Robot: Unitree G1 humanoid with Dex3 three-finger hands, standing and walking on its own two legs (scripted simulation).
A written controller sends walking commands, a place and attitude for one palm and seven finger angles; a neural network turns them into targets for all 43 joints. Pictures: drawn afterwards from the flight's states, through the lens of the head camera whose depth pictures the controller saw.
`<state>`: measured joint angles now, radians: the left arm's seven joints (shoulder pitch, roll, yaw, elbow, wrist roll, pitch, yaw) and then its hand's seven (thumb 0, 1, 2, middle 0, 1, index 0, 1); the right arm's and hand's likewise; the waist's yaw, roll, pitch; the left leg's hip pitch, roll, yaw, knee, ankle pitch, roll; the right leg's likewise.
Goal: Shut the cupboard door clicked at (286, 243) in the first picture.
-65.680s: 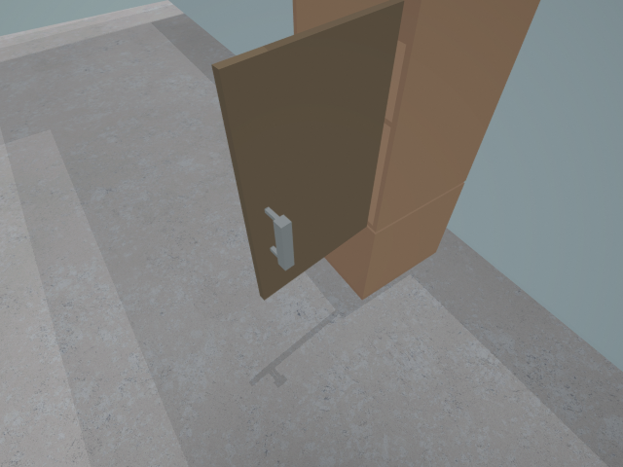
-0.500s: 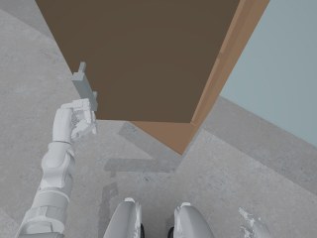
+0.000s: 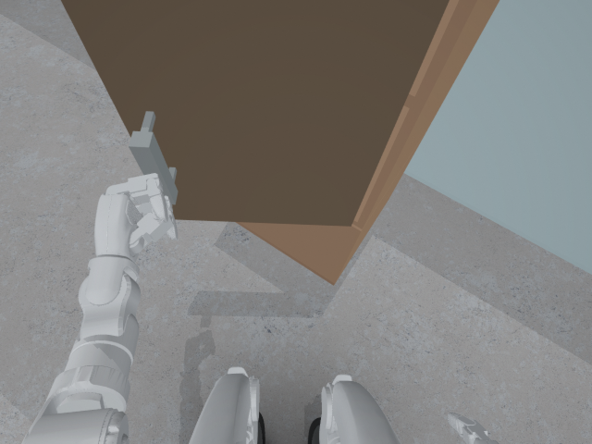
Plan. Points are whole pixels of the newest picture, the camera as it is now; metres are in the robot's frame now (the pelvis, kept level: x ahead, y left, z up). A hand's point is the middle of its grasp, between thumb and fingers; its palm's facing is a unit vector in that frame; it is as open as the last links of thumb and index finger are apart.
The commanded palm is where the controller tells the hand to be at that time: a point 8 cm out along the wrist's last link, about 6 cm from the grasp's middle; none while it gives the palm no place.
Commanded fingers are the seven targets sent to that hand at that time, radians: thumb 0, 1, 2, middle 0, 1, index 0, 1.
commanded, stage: push the door shut along its arc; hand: left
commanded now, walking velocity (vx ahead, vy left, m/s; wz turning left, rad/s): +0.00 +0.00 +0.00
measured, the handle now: (159, 160) +0.50 +0.21 +0.02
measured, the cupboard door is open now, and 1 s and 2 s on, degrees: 33 17 7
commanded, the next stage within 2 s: pull the fist back off the door in 1.88 s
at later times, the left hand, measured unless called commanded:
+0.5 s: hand (175, 192) +0.44 +0.18 +0.02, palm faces -0.06 -1.00 -0.04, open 3.1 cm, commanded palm +0.44 +0.21 +0.02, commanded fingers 0.00 0.90 0.90 -1.30 -1.50 -1.30 -1.50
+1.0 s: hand (195, 156) +0.50 +0.16 +0.02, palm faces -0.19 -0.98 -0.04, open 3.1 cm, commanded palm +0.51 +0.18 +0.02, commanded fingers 0.00 0.90 0.90 -1.30 -1.50 -1.30 -1.50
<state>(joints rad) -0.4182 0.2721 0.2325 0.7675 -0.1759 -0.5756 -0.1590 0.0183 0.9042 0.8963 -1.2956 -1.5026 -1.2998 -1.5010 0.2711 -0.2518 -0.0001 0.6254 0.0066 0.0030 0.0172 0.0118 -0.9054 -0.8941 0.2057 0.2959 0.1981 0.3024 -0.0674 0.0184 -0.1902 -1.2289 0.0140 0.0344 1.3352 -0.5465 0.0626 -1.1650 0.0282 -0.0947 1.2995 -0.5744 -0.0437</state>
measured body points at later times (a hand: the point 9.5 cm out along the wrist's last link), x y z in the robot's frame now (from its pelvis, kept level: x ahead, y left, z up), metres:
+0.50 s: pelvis -0.01 +0.00 -0.01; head +0.13 +0.02 +0.41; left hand +0.44 +0.23 +0.02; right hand +0.08 -0.27 -0.13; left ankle +0.04 +0.08 -0.61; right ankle +0.02 -0.10 -0.61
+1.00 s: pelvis -0.01 +0.01 -0.03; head +0.15 +0.05 +0.39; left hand +0.51 +0.21 +0.02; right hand +0.01 -0.27 -0.13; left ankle +0.04 +0.08 -0.61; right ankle +0.02 -0.10 -0.61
